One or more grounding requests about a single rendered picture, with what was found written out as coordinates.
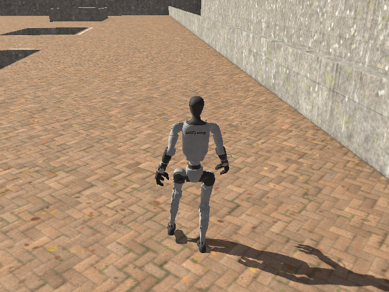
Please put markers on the robot right hand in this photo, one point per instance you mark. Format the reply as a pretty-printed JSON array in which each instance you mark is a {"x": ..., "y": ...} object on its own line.
[{"x": 226, "y": 168}]

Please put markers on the robot right forearm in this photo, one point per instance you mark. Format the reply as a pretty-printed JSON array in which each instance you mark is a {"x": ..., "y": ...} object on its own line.
[{"x": 223, "y": 158}]

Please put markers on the left robot shin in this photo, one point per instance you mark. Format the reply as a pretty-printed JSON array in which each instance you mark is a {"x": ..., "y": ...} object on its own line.
[{"x": 173, "y": 209}]

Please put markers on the robot right upper arm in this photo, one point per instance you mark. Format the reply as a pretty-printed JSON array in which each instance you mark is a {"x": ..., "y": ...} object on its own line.
[{"x": 214, "y": 128}]

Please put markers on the robot left thigh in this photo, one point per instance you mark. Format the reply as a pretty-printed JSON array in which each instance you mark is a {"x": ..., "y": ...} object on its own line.
[{"x": 179, "y": 177}]

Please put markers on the robot left upper arm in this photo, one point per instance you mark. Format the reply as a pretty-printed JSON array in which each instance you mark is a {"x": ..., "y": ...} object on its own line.
[{"x": 177, "y": 127}]

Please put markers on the robot left hand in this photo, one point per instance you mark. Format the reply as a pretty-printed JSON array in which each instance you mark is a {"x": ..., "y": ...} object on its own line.
[{"x": 159, "y": 177}]

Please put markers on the robot left forearm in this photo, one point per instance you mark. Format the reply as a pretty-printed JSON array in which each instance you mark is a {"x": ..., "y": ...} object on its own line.
[{"x": 164, "y": 162}]

